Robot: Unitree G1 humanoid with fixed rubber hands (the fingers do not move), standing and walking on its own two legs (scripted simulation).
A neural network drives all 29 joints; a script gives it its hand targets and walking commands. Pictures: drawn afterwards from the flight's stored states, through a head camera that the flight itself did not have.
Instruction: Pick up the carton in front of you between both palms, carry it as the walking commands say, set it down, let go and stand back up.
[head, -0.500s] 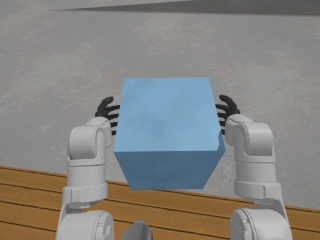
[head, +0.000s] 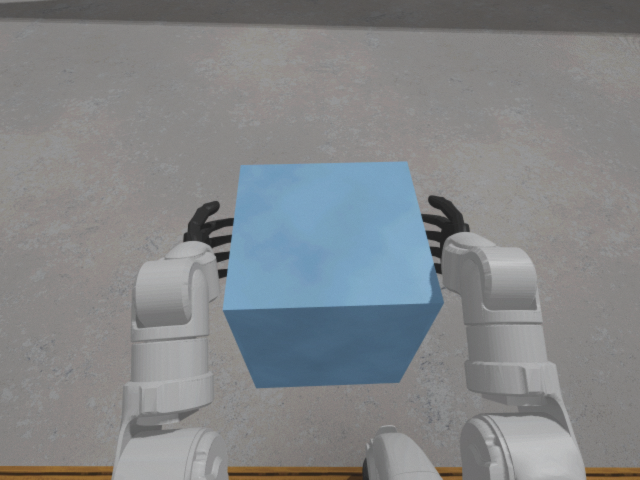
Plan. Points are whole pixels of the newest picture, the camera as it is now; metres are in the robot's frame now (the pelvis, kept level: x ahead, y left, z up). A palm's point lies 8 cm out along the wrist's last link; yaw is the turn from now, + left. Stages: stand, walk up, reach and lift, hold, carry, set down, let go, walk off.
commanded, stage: carry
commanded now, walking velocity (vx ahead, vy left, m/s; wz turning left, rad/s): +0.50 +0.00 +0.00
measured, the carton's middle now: (326, 282) +0.36 -0.02 +0.01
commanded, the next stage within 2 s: none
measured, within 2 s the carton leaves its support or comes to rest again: neither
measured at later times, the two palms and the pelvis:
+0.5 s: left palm (220, 136) +0.63 +0.14 +0.06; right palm (393, 124) +0.66 -0.16 +0.05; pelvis +0.29 -0.04 -0.04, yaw +1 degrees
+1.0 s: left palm (231, 48) +0.94 +0.13 +0.06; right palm (370, 47) +0.92 -0.17 +0.06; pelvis +0.59 +0.00 -0.03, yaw -2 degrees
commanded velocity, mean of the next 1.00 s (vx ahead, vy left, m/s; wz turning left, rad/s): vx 0.50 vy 0.00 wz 0.00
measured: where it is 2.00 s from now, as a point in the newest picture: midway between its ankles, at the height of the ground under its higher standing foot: (303, 217)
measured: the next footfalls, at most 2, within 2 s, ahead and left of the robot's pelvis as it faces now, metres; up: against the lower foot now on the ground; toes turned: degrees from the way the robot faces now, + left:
right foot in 0.16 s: +0.30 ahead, -0.08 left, -0.04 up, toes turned -2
left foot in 0.70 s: +0.62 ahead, +0.07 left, -0.04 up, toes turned +5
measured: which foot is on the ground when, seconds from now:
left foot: down 0.00-0.18, up 0.20-0.68, down 0.70-1.00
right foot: up 0.00-0.14, down 0.16-0.72, up 0.74-1.00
